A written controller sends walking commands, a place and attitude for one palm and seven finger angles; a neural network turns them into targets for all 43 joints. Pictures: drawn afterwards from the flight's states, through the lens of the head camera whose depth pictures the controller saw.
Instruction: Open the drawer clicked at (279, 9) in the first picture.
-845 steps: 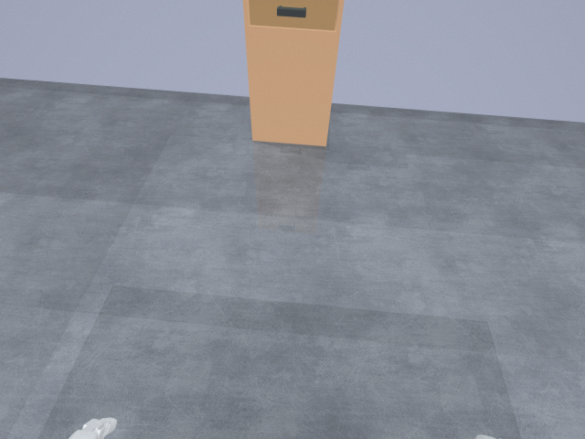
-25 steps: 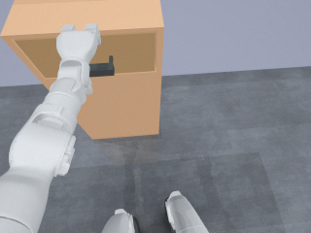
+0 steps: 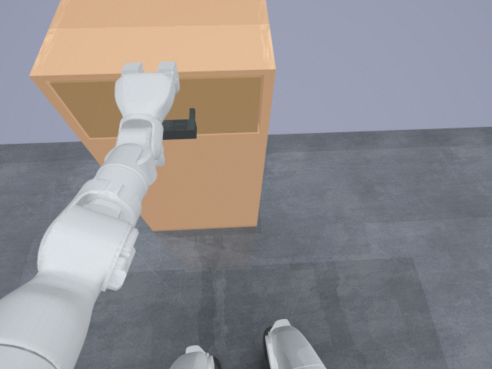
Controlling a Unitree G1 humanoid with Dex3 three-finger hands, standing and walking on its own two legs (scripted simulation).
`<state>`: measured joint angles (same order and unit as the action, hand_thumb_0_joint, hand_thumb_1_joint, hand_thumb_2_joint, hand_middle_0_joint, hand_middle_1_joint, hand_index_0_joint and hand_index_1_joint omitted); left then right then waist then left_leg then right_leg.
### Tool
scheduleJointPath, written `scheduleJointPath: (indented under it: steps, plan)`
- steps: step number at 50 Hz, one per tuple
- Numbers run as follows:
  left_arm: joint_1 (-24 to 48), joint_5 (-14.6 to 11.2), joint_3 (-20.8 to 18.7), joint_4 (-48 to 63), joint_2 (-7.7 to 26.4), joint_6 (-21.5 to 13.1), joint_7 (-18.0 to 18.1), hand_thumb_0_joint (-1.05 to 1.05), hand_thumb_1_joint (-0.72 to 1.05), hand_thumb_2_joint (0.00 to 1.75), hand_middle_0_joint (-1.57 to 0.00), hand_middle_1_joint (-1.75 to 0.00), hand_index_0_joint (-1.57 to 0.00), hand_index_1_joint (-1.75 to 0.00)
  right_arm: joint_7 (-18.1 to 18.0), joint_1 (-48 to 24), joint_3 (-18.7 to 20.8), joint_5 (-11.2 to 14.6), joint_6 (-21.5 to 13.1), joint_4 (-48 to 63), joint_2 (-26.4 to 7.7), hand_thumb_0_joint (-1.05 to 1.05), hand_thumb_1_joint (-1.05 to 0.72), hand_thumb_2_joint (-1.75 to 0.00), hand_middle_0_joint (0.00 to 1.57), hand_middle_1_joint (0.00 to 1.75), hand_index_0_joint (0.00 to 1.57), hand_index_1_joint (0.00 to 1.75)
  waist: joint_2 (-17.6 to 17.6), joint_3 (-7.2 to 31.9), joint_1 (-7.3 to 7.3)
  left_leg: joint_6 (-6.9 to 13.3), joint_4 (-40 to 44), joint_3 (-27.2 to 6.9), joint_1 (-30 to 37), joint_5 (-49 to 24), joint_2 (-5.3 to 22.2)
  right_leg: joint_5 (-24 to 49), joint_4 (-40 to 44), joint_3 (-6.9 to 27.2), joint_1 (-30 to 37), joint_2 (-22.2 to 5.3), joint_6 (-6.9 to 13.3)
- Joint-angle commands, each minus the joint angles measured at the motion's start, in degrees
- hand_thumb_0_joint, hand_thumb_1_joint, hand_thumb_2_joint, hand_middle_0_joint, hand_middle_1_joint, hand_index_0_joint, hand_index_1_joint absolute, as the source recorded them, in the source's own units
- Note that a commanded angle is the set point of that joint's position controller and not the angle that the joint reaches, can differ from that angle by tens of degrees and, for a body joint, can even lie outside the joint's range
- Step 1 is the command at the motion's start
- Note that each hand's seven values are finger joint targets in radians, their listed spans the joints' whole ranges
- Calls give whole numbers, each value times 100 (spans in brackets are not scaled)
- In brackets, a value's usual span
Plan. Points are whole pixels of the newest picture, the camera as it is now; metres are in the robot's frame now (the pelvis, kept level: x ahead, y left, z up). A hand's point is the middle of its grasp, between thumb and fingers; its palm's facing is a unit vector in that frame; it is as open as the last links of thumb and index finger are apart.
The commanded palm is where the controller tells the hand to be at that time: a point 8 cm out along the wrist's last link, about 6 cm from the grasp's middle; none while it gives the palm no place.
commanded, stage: re-aim the fingers above the handle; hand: left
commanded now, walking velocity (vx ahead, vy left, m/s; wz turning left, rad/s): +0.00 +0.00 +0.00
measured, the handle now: (165, 121) +0.58 +0.08 -0.01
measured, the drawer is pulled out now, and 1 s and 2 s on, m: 0.00 0.00 0.00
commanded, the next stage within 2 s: lower the fingers behind the handle in 1.80 s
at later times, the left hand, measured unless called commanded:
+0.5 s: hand (155, 115) +0.54 +0.09 +0.05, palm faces +0.03 +0.00 -1.00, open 13.5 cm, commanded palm +0.52 +0.12 +0.08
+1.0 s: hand (155, 116) +0.54 +0.09 +0.05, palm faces +0.03 +0.00 -1.00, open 13.5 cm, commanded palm +0.52 +0.12 +0.08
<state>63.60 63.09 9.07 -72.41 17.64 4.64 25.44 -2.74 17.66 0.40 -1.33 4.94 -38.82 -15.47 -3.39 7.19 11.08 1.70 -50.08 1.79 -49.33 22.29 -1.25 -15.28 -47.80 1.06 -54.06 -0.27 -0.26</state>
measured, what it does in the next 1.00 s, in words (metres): stands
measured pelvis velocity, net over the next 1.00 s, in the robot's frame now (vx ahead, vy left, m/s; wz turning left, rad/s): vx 0.01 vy -0.01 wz -0.01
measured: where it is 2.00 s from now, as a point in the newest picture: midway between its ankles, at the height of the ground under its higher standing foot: outside the picture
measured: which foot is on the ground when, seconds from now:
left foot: down 0.00-1.00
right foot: down 0.00-1.00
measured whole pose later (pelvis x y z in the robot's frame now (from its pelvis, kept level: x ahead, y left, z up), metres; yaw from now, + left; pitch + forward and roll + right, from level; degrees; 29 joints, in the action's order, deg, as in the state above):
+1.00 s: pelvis +0.01 -0.01 +0.01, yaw +0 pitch +21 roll +1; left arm 60.7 62.9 8.9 -70.5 17.5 4.2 25.4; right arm -2.5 17.9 0.8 -1.1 4.6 -39.8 -15.0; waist -3.3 7.1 10.1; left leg 1.2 -48.2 1.8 -46.6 22.4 -0.8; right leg -15.6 -46.6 1.1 -51.8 0.3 0.3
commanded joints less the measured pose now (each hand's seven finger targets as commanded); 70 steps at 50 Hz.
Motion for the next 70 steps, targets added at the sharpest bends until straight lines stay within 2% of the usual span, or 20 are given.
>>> scheduleJointPath:
  steps: [1, 10, 12, 13, 17, 19, 21, 28, 30, 35, 37, 43, 53, 55, 58, 61, 64, 66, 67, 70]
  plan:
    - [2695, -22, -266, 629, 1552, 353, 46, 0, -50, 30, -30, -120, -30, -120, -81, 861, 296, -18, -62, 235, -857, 0, -90, -90, 20, 30, 20, 30, 348, 2297, 203, 83, 764, -108, 689, -288, -91, -54, 640, -140, 1760, 182, 123]
    - [2639, -48, -343, 788, 1564, 362, 30, 0, -50, 30, -30, -120, -30, -120, -76, 806, 302, -25, -48, 256, -811, 0, -90, -90, 20, 30, 20, 30, 409, 2448, 140, 91, 772, -97, 757, -439, -103, 113, 676, -109, 2002, 181, 134]
    - [2439, -76, -482, 713, 1768, 376, 4, 0, -50, 30, -30, -120, -30, -120, -70, 810, 282, -25, -24, 230, -837, 0, -90, -90, 20, 30, 20, 30, 416, 2329, 72, 91, 793, -69, 654, -356, -103, 73, 693, -88, 2073, 174, 122]
    - [2448, -83, -354, 732, 1625, 366, -14, 0, -50, 30, -30, -120, -30, -120, -80, 799, 285, -17, -28, 262, -821, 0, -90, -90, 20, 30, 20, 30, 481, 2321, 104, 93, 814, -72, 633, -316, -114, 43, 723, -82, 2111, 179, 113]
    - [2482, -81, -437, 680, 1773, 322, -24, 0, -50, 30, -30, -120, -30, -120, -91, 799, 271, -4, -54, 227, -849, 0, -90, -90, 20, 30, 20, 30, 504, 2128, 118, 100, 847, -61, 541, -123, -110, -147, 762, -69, 2021, 169, 108]
    - [2379, -75, -513, 747, 1868, 284, -25, 0, -50, 30, -30, -120, -30, -120, -89, 812, 278, -1, -64, 249, -850, 0, -90, -90, 20, 30, 20, 30, 496, 2275, 39, 99, 845, -49, 560, -193, -122, -83, 755, -49, 2151, 165, 116]
    - [2372, -76, -412, 817, 1684, 230, -28, 0, -50, 30, -30, -120, -30, -120, -81, 836, 306, -14, -84, 263, -822, 0, -90, -90, 20, 30, 20, 30, 471, 2394, 59, 99, 828, -49, 666, -332, -114, 72, 734, -63, 2178, 174, 120]
    - [2266, -113, -607, 740, 2028, 213, -20, 0, -50, 30, -30, -120, -30, -120, -103, 782, 272, 17, -89, 242, -863, 0, -90, -90, 20, 30, 20, 30, 596, 2106, 19, 103, 872, -7, 429, -121, -129, -114, 815, 1, 2247, 151, 98]
    - [2255, -105, -511, 861, 1834, 190, -19, 0, -50, 30, -30, -120, -30, -120, -98, 738, 299, 19, -100, 301, -823, 0, -90, -90, 20, 30, 20, 30, 469, 2351, -13, 99, 855, 4, 585, -264, -145, 18, 787, -14, 2281, 170, 120]
    - [2300, -82, -403, 806, 1595, 194, 22, 0, -50, 30, -30, -120, -30, -120, -67, 786, 329, 8, -133, 247, -820, 0, -90, -90, 20, 30, 20, 30, 581, 2298, 68, 99, 843, -25, 682, -342, -110, 75, 766, -66, 2136, 190, 124]
    - [2198, -40, -541, 786, 1824, 216, 38, 0, -50, 30, -30, -120, -30, -120, -63, 814, 324, -10, -126, 221, -849, 0, -90, -90, 20, 30, 20, 30, 485, 2408, -22, 93, 818, -14, 640, -395, -126, 153, 719, -42, 2233, 175, 122]
    - [2049, -70, -406, 858, 1556, 226, 15, 0, -50, 30, -30, -120, -30, -120, -46, 773, 340, -1, -123, 251, -804, 0, -90, -90, 20, 30, 20, 30, 491, 2348, -36, 82, 855, -2, 729, -436, -116, 203, 765, -57, 2256, 189, 123]
    - [2285, 0, -381, 674, 1644, 332, 37, 0, -50, 30, -30, -120, -30, -120, -74, 793, 312, -3, -139, 171, -837, 0, -90, -90, 20, 30, 20, 30, 513, 2131, 93, 90, 828, -8, 642, -327, -115, 74, 771, -53, 2049, 176, 112]
    - [2338, -6, -360, 843, 1559, 309, 35, 0, -50, 30, -30, -120, -30, -120, -62, 770, 337, -9, -133, 214, -794, 0, -90, -90, 20, 30, 20, 30, 454, 2438, 46, 89, 797, -15, 756, -493, -130, 239, 728, -50, 2176, 185, 134]
    - [2222, -30, -400, 716, 1646, 350, 2, 0, -50, 30, -30, -120, -30, -120, -71, 784, 314, -4, -108, 196, -813, 0, -90, -90, 20, 30, 20, 30, 572, 2257, 62, 84, 818, -23, 658, -441, -122, 239, 739, -54, 2201, 181, 111]
    - [2166, -46, -418, 896, 1644, 291, -36, 0, -50, 30, -30, -120, -30, -120, -64, 777, 332, -4, -106, 238, -793, 0, -90, -90, 20, 30, 20, 30, 416, 2497, -16, 82, 813, 2, 772, -527, -132, 336, 730, -35, 2327, 179, 122]
    - [2034, -72, -377, 776, 1566, 278, -65, 0, -50, 30, -30, -120, -30, -120, -68, 746, 317, 16, -111, 238, -800, 0, -90, -90, 20, 30, 20, 30, 537, 2155, -6, 77, 875, 2, 667, -347, -120, 140, 795, -54, 2219, 180, 112]
    - [2233, -68, -408, 914, 1644, 198, -55, 0, -50, 30, -30, -120, -30, -120, -78, 771, 321, 5, -137, 241, -808, 0, -90, -90, 20, 30, 20, 30, 477, 2276, 17, 88, 859, -8, 686, -375, -118, 173, 775, -28, 2244, 173, 115]
    - [2061, -68, -520, 860, 1758, 197, -58, 0, -50, 30, -30, -120, -30, -120, -68, 768, 321, -6, -131, 235, -811, 0, -90, -90, 20, 30, 20, 30, 461, 2359, -73, 88, 848, 3, 666, -371, -133, 164, 752, -19, 2322, 173, 122]
    - [1967, -87, -412, 910, 1542, 155, -62, 0, -50, 30, -30, -120, -30, -120, -69, 740, 337, 12, -146, 280, -761, 0, -90, -90, 20, 30, 20, 30, 584, 2342, -52, 87, 845, 3, 704, -448, -137, 264, 777, -28, 2347, 187, 130]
